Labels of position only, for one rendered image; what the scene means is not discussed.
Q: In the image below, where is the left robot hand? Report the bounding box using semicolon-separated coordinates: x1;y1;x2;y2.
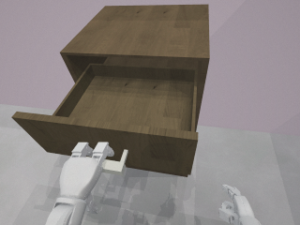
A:
59;142;114;214

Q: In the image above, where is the drawer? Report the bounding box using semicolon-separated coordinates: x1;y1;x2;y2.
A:
12;63;199;175

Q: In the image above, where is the left robot forearm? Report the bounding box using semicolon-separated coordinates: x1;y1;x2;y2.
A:
45;196;87;225

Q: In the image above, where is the right robot forearm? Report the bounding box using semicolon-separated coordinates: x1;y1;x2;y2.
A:
238;216;262;225

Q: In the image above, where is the cabinet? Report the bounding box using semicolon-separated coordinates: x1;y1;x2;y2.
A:
60;4;210;177

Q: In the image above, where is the right robot hand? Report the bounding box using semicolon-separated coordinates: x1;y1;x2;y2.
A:
218;184;255;225

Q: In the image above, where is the handle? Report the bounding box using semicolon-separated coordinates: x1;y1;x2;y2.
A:
87;149;128;176

